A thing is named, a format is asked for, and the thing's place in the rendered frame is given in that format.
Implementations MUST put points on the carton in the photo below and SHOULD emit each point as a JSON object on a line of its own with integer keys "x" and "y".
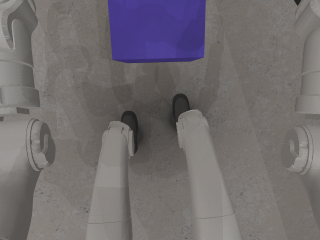
{"x": 155, "y": 31}

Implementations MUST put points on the right robot forearm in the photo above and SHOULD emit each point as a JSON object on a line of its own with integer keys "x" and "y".
{"x": 307, "y": 28}

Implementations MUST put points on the left robot upper arm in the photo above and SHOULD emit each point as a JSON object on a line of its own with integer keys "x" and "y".
{"x": 26, "y": 148}

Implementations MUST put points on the right robot upper arm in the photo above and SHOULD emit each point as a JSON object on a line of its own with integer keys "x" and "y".
{"x": 300, "y": 154}

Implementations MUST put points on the robot foot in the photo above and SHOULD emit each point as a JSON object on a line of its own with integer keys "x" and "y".
{"x": 130, "y": 118}
{"x": 180, "y": 104}

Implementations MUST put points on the left robot foot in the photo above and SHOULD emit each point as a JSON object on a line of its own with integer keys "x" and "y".
{"x": 130, "y": 118}

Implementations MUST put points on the left robot forearm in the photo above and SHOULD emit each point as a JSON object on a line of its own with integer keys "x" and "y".
{"x": 18, "y": 94}

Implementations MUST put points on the right robot foot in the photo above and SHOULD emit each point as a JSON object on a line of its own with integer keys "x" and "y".
{"x": 180, "y": 104}

